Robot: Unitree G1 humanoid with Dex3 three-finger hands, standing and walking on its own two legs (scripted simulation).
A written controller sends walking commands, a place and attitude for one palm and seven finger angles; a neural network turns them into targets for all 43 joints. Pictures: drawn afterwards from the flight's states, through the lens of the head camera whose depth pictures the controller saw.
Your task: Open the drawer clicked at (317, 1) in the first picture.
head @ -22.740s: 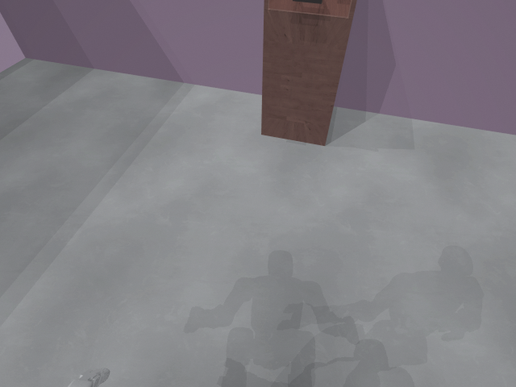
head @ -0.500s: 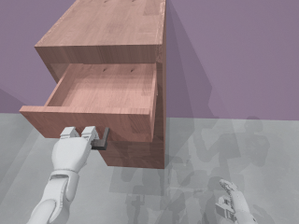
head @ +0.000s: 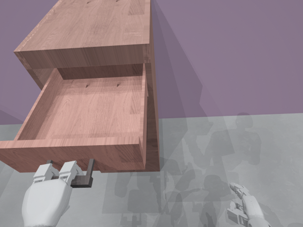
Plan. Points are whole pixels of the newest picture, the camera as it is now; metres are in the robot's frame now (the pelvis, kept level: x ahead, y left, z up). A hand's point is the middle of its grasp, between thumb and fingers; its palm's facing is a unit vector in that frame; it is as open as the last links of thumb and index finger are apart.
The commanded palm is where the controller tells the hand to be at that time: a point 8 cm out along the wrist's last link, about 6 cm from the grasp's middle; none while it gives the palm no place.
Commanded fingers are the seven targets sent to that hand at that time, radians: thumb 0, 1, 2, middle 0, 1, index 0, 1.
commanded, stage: pull the drawer open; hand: left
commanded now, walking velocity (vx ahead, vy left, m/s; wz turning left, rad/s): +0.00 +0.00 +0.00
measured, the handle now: (67, 172) +0.22 +0.24 +0.06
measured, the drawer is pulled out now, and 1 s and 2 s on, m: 0.29 0.30 0.30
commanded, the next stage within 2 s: open the thumb to release the handle in 0.22 s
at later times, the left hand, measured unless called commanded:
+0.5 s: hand (62, 201) +0.16 +0.23 +0.04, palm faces +0.08 -0.08 -0.99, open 6.2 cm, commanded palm +0.13 +0.23 +0.09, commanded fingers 0.00 0.20 0.60 -0.35 -1.27 -0.35 -1.27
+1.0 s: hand (63, 205) +0.16 +0.23 +0.04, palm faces +0.05 -0.09 -1.00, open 13.6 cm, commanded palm +0.13 +0.22 +0.08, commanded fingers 0.00 -0.50 0.30 -0.30 -1.20 -0.30 -1.20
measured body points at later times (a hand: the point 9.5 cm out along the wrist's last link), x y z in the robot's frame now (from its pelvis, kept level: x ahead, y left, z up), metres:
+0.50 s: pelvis -0.01 +0.00 -0.01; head +0.02 -0.03 +0.44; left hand +0.15 +0.23 +0.09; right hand +0.22 -0.20 -0.11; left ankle -0.06 +0.12 -0.72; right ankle +0.01 -0.12 -0.72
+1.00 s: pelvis -0.02 -0.02 +0.00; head +0.00 -0.05 +0.45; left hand +0.15 +0.23 +0.09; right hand +0.21 -0.23 -0.10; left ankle -0.06 +0.12 -0.72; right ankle +0.01 -0.12 -0.72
